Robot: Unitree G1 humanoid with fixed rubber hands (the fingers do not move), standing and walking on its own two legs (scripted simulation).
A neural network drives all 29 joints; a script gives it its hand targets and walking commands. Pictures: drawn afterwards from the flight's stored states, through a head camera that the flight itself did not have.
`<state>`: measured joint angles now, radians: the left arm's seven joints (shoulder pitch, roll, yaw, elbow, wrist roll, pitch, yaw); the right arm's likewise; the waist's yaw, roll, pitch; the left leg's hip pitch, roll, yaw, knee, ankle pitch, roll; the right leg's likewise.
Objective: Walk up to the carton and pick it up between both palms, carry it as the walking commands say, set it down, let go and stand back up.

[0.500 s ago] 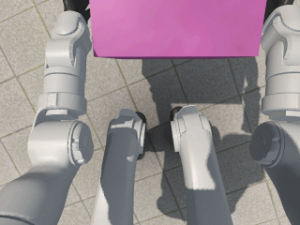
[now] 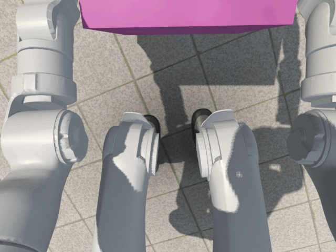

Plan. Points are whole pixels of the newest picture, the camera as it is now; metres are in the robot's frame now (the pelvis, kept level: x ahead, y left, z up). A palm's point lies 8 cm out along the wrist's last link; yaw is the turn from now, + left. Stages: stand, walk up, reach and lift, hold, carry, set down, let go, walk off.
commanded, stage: set down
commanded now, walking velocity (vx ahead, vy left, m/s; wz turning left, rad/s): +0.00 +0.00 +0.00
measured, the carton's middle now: out of the picture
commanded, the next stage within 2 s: none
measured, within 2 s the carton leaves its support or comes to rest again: rests again in 0.52 s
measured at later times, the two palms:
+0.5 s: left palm out of the picture +0.58 +0.16 -0.19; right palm out of the picture +0.56 -0.22 -0.18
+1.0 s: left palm out of the picture +0.58 +0.16 -0.20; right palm out of the picture +0.56 -0.22 -0.19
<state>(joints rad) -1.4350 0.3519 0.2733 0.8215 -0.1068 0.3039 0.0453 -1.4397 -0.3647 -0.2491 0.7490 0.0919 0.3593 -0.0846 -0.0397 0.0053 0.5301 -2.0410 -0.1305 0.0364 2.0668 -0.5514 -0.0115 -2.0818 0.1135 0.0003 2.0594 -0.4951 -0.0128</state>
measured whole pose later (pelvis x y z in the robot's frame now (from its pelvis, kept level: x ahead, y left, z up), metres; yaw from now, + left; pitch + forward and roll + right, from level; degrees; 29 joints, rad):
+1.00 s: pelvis +0.01 +0.01 -0.05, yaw +0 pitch +28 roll +1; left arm -1.53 0.37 0.12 1.06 -0.20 0.25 0.10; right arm -1.49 -0.45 -0.15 1.03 0.21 0.26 -0.07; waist -0.04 0.01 0.52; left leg -2.15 -0.12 0.06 2.25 -0.59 0.02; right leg -2.17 0.06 -0.04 2.24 -0.55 -0.02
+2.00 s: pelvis +0.02 +0.01 -0.06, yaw -1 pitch +29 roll +0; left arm -1.50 0.34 0.20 1.07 -0.11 0.15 0.07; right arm -1.46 -0.43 -0.21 1.07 0.19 0.15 -0.02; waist -0.03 0.00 0.48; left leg -2.20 -0.07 0.08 2.30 -0.61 0.05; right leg -2.23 0.03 -0.06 2.28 -0.56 -0.05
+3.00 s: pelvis +0.02 +0.00 +0.00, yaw -1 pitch +30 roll +1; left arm -1.44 0.51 0.18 0.80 -0.22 0.29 0.05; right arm -1.37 -0.48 -0.22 0.72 0.22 0.30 -0.05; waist -0.04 0.01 0.52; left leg -1.99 -0.06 0.07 2.10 -0.64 0.05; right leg -2.03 0.03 -0.05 2.09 -0.59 -0.06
